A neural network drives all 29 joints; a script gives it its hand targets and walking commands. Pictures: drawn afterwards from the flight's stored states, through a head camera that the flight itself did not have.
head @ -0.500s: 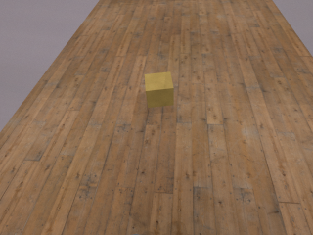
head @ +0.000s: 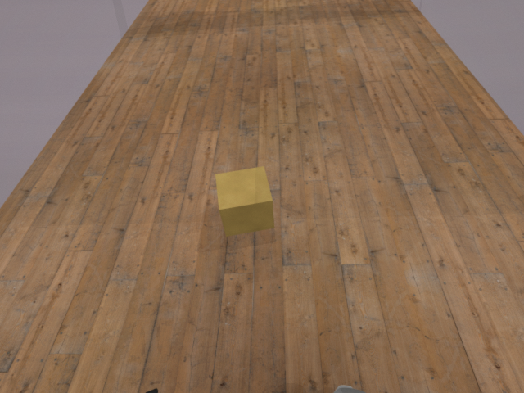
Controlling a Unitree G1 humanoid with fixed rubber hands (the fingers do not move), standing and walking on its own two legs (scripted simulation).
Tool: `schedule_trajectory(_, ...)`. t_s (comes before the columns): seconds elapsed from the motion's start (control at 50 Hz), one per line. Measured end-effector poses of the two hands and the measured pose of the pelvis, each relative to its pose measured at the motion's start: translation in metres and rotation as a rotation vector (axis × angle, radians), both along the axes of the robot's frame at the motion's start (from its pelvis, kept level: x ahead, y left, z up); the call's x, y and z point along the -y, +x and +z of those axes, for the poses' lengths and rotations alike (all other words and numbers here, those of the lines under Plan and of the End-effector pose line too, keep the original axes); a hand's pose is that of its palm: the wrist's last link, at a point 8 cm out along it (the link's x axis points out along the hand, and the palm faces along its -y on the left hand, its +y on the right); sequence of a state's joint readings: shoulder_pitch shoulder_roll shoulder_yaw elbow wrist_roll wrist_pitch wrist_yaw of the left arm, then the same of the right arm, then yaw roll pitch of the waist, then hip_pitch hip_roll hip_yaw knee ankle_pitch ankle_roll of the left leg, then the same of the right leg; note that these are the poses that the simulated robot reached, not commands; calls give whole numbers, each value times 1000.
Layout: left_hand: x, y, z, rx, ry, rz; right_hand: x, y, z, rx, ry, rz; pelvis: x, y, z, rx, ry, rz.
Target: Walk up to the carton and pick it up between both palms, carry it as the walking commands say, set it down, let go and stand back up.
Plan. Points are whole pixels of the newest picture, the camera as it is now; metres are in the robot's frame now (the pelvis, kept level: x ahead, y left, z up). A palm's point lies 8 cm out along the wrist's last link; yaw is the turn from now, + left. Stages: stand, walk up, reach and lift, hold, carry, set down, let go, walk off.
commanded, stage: walk up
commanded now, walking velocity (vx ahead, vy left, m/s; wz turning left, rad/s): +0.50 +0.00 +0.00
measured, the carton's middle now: (245, 201) +1.03 +0.06 -0.65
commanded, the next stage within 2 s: none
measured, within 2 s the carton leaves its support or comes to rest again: neither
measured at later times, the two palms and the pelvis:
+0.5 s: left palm (142, 317) +0.33 +0.25 -0.13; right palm (385, 309) +0.28 -0.21 -0.12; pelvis +0.27 +0.02 +0.02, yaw -1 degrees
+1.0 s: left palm (158, 238) +0.52 +0.25 -0.15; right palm (343, 192) +0.57 -0.21 -0.11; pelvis +0.51 +0.02 +0.01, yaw -1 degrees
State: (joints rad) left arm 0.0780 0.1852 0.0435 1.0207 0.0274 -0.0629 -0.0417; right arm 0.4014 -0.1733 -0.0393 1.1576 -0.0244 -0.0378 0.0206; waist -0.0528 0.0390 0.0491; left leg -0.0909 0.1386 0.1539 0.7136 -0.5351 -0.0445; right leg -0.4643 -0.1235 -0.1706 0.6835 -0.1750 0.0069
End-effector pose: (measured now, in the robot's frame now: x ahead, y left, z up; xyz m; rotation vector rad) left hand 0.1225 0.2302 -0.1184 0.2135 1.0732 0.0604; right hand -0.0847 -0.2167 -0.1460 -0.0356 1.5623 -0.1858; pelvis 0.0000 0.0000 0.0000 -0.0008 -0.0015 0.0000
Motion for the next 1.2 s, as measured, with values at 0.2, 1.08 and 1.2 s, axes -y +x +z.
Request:
schedule_trajectory(0.2,0,21,-3,-161,-27,130,18,216,17,224,-53,139,-7,99,15,3,-50,18)
schedule_trajectory(1.08,-11,447,-24,-298,-58,116,-12,657,33,275,-106,106,-17,541,17,2,7,-9)
schedule_trajectory(1.2,-2,512,-9,-207,-10,130,-12,667,10,139,-31,75,-7,579,15,12,-13,17)
